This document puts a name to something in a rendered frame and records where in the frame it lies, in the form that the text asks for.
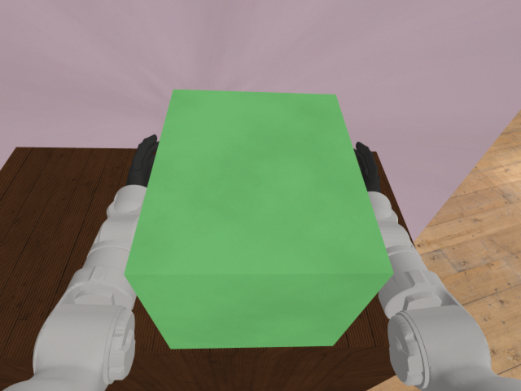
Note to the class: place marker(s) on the carton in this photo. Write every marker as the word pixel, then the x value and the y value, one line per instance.
pixel 256 229

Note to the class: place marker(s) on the pedestal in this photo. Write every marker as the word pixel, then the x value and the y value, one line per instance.
pixel 53 201

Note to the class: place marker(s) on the left robot forearm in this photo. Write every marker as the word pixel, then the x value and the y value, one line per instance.
pixel 101 280

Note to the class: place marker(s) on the left robot upper arm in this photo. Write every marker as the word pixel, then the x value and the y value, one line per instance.
pixel 83 348

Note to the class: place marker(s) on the left robot hand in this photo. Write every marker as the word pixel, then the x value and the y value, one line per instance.
pixel 142 162

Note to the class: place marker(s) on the right robot upper arm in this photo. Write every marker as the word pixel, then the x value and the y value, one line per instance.
pixel 441 349

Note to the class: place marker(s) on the right robot forearm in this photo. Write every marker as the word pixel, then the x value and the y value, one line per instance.
pixel 412 286

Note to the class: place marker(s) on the right robot hand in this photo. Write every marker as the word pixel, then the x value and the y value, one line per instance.
pixel 368 167

